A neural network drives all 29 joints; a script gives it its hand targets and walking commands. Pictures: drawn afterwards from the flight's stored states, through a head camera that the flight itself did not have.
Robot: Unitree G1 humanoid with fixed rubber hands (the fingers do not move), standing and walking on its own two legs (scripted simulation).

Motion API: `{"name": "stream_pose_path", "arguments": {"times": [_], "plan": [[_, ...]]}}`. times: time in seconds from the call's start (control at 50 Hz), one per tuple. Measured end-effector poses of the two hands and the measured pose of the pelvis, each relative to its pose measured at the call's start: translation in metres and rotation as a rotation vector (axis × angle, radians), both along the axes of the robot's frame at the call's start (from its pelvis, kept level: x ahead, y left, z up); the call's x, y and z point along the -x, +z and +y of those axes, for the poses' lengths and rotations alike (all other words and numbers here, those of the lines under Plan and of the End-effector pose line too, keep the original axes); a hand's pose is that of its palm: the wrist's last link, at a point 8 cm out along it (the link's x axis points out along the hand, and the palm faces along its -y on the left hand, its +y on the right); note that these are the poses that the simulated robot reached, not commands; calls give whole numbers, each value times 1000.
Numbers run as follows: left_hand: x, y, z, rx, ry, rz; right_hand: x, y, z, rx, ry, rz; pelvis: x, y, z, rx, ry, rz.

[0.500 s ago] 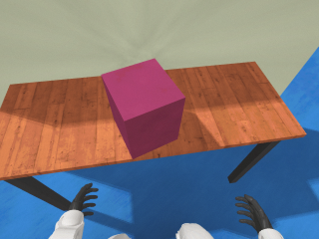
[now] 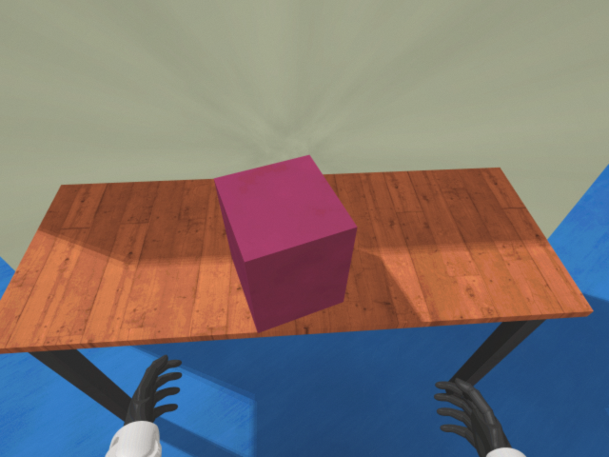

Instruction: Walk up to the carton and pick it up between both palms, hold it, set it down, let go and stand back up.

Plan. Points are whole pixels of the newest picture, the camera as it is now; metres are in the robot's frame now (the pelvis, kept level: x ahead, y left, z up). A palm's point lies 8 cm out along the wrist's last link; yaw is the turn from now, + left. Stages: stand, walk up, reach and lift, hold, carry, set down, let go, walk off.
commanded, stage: reach and lift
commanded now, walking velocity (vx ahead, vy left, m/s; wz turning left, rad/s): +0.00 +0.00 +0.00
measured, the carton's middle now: (283, 244) +0.46 +0.03 -0.04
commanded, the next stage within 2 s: none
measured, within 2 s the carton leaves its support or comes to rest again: neither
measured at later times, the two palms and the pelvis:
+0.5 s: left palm (173, 410) +0.20 +0.17 -0.04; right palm (489, 401) +0.19 -0.25 -0.05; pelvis +0.01 +0.00 +0.00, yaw +0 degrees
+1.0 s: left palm (186, 387) +0.22 +0.15 -0.02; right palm (479, 355) +0.25 -0.25 -0.04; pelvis +0.00 -0.03 -0.01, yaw -2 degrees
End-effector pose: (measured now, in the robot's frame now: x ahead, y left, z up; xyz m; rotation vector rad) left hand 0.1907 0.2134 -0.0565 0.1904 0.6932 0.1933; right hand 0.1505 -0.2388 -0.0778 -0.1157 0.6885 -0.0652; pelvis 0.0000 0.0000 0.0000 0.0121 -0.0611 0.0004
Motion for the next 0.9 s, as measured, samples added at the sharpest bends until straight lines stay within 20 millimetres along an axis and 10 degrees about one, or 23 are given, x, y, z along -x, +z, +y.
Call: {"name": "stream_pose_path", "arguments": {"times": [0.9], "plan": [[-18,34,-60,93,201,-361,-84,37,-7,-86,206,-304,-3,-3,-20,-7,-29,64]]}}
